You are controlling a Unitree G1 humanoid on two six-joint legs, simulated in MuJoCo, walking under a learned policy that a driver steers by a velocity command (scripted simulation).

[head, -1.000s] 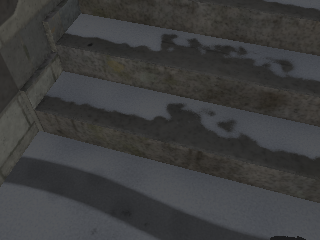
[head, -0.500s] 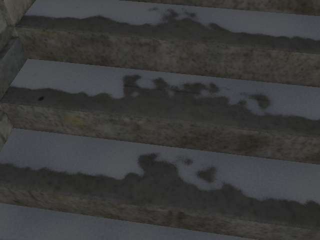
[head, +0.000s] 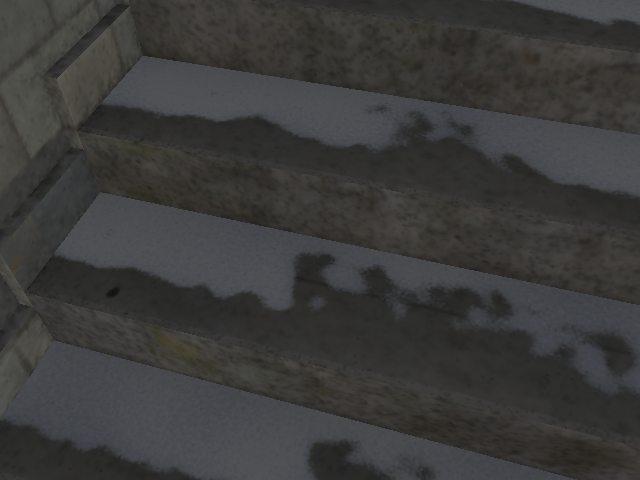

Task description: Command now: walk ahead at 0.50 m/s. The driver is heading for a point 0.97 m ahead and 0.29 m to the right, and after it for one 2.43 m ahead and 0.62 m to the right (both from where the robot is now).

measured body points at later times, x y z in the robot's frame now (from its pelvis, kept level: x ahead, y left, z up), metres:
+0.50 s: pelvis +0.24 +0.01 +0.02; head +0.27 +0.03 +0.47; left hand +0.49 +0.13 -0.05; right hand +0.11 -0.19 -0.11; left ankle +0.12 +0.11 -0.73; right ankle +0.35 -0.08 -0.57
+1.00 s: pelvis +0.49 +0.03 +0.17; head +0.53 -0.01 +0.62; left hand +0.36 +0.21 +0.05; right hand +0.75 -0.09 +0.11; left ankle +0.69 +0.12 -0.37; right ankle +0.35 -0.08 -0.57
